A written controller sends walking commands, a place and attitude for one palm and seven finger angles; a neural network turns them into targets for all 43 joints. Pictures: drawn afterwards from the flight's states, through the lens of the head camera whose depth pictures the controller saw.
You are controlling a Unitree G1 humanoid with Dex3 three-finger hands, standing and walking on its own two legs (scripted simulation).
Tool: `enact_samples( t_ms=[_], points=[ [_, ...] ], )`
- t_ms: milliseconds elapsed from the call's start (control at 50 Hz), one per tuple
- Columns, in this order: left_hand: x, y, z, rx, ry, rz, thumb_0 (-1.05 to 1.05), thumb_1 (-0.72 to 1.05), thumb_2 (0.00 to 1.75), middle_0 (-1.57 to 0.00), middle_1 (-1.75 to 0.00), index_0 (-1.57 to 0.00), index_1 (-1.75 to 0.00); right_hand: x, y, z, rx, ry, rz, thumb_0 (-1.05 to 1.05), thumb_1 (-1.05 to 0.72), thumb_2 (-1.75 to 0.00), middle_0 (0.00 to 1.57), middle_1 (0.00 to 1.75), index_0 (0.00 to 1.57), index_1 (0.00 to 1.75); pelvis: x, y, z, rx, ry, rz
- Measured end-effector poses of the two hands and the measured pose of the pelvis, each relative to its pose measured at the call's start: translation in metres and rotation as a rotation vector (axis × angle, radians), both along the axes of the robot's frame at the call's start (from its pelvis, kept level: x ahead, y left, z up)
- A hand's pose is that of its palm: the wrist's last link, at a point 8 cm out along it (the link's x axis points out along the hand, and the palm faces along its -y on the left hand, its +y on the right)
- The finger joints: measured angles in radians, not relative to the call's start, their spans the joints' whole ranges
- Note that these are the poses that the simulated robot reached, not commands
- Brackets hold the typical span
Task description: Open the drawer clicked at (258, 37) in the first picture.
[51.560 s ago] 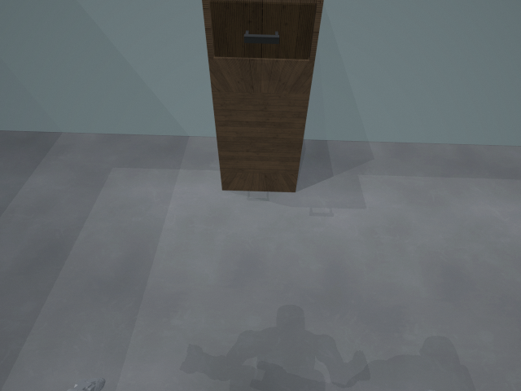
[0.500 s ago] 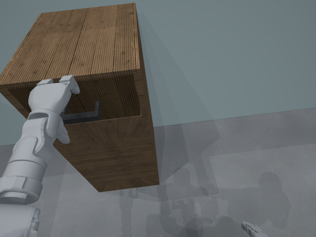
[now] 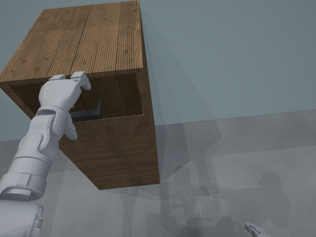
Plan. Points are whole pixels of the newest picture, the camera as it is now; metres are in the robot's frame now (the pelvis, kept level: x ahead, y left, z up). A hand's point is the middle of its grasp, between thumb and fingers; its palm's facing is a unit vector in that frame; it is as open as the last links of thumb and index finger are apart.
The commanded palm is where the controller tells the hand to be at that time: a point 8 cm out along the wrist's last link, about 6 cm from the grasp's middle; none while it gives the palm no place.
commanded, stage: move the hooked fingers above the handle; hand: left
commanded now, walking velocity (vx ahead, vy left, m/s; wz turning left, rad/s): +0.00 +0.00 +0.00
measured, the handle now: (82, 110) +0.45 +0.26 +0.04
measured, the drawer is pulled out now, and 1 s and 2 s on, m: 0.00 0.00 0.00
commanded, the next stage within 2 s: lower the fingers behind the handle in 1.80 s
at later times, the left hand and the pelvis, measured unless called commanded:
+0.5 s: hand (75, 108) +0.41 +0.25 +0.10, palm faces +0.03 -0.04 -1.00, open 13.8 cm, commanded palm +0.38 +0.29 +0.16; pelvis +0.00 +0.00 +0.00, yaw +1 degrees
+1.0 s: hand (76, 110) +0.40 +0.24 +0.10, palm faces +0.02 -0.05 -1.00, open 13.8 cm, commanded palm +0.38 +0.28 +0.16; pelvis +0.00 +0.00 +0.00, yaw +1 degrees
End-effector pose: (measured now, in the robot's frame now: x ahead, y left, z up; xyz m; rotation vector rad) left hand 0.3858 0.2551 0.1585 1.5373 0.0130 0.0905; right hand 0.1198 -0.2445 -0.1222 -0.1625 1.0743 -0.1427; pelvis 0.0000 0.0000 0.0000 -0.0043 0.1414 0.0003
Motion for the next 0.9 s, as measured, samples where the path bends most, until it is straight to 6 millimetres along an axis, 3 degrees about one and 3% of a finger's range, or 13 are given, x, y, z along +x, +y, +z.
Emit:
enact_samples(
  t_ms=[140, 200, 300, 400, 520, 660, 760, 820, 900],
  points=[
    [-0.016, 0.041, -0.002, 0.032, 0.088, 0.175, 0.0, -0.49, 0.3, -0.36, -1.22, -0.33, -1.22, -0.008, 0.0, -0.001, 0.012, 0.015, -0.006, 0.01, -0.9, -0.89, 0.2, 0.3, 0.2, 0.3, 0.0, -0.006, 0.001, 0.0, -0.004, 0.005],
    [-0.023, 0.046, -0.006, 0.021, 0.133, 0.172, 0.0, -0.49, 0.3, -0.34, -1.21, -0.32, -1.21, -0.008, -0.007, 0.0, -0.014, 0.019, 0.005, 0.01, -0.9, -0.89, 0.2, 0.3, 0.21, 0.3, 0.0, -0.006, 0.001, -0.002, -0.009, 0.023],
    [-0.021, 0.023, -0.017, 0.003, 0.159, 0.034, -0.01, -0.49, 0.3, -0.33, -1.21, -0.32, -1.21, -0.004, -0.018, 0.004, -0.074, 0.021, 0.027, 0.01, -0.9, -0.89, 0.2, 0.3, 0.2, 0.3, -0.002, -0.005, -0.001, -0.005, -0.009, 0.045],
    [-0.002, -0.003, -0.012, -0.012, 0.071, -0.085, 0.0, -0.49, 0.3, -0.33, -1.2, -0.32, -1.21, -0.001, -0.022, 0.007, -0.094, -0.001, 0.005, 0.01, -0.9, -0.89, 0.2, 0.3, 0.2, 0.3, -0.002, -0.003, -0.003, -0.004, 0.007, 0.037],
    [0.001, -0.001, -0.008, 0.003, 0.012, -0.046, 0.0, -0.49, 0.3, -0.43, -1.23, -0.32, -1.2, -0.007, -0.013, 0.002, -0.047, 0.004, -0.012, 0.01, -0.91, -0.9, 0.2, 0.3, 0.2, 0.3, -0.002, -0.001, -0.002, -0.002, 0.013, 0.013],
    [-0.004, 0.026, 0.002, 0.026, 0.033, 0.107, 0.0, -0.49, 0.3, -0.37, -1.22, -0.35, -1.23, -0.014, 0.0, -0.004, 0.008, 0.021, -0.024, 0.01, -0.9, -0.89, 0.2, 0.3, 0.2, 0.3, -0.003, -0.003, 0.0, 0.001, 0.002, 0.002],
    [-0.011, 0.042, -0.001, 0.032, 0.114, 0.164, 0.0, -0.49, 0.3, -0.34, -1.21, -0.34, -1.22, -0.017, -0.003, -0.002, -0.005, 0.028, -0.011, 0.01, -0.9, -0.89, 0.2, 0.3, 0.21, 0.3, -0.004, -0.004, 0.0, 0.0, -0.001, 0.018],
    [-0.014, 0.032, -0.006, 0.023, 0.139, 0.101, 0.0, -0.49, 0.3, -0.33, -1.2, -0.33, -1.22, -0.016, -0.009, 0.0, -0.032, 0.029, 0.0, 0.01, -0.9, -0.89, 0.21, 0.3, 0.21, 0.3, -0.003, -0.003, -0.001, -0.003, -0.004, 0.028],
    [-0.015, 0.004, -0.011, 0.001, 0.114, -0.035, -0.01, -0.49, 0.3, -0.33, -1.2, -0.32, -1.21, -0.011, -0.015, 0.003, -0.062, 0.018, 0.003, 0.01, -0.9, -0.89, 0.2, 0.3, 0.2, 0.3, -0.002, -0.001, -0.002, -0.004, -0.007, 0.034]
  ],
)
